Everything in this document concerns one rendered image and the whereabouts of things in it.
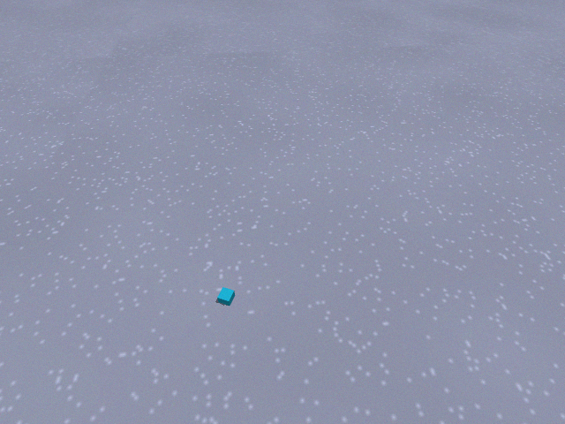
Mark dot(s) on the small box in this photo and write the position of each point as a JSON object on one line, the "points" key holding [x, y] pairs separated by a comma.
{"points": [[226, 296]]}

